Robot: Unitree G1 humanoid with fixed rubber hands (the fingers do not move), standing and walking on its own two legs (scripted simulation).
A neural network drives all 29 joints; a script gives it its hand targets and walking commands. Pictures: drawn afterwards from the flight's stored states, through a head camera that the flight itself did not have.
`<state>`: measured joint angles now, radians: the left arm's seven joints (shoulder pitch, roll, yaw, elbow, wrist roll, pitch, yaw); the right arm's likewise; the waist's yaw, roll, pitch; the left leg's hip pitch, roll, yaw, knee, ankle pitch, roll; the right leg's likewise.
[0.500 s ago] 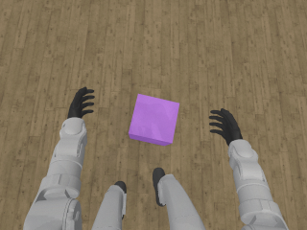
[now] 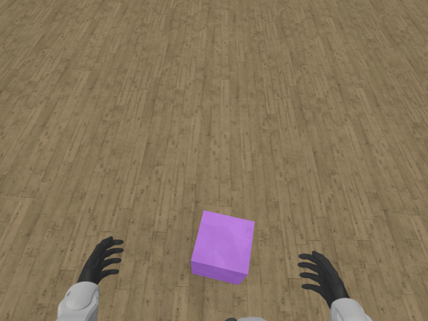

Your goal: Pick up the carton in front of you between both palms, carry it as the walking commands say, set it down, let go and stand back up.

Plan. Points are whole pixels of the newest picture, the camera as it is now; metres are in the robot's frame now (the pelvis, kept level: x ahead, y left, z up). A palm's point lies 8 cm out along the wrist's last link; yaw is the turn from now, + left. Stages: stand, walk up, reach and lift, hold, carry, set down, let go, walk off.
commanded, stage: let go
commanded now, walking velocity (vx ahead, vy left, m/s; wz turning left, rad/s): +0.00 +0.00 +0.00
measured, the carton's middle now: (221, 248) +0.40 -0.08 -0.65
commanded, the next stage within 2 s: stand in 0.52 s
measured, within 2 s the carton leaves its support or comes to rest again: neither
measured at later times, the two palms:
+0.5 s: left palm (79, 306) +0.15 +0.23 -0.07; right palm (338, 295) +0.16 -0.24 -0.06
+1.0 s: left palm out of the picture +0.12 +0.27 -0.08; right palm (361, 300) +0.15 -0.30 -0.10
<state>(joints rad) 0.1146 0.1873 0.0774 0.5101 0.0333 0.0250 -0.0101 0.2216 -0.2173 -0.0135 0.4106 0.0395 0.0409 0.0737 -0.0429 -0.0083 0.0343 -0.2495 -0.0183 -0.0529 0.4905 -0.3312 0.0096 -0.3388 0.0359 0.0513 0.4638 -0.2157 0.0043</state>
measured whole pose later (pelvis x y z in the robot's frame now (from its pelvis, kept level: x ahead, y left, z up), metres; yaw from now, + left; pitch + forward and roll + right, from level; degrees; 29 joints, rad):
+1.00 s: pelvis +0.01 -0.02 +0.00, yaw +2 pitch +0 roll +0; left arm 0.18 0.32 0.05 0.78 0.04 0.00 0.02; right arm 0.20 -0.36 -0.02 0.74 -0.04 0.01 -0.03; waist 0.01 0.06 0.01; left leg -0.12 0.00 -0.09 0.49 -0.36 -0.02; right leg -0.23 0.05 0.01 0.52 -0.29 -0.03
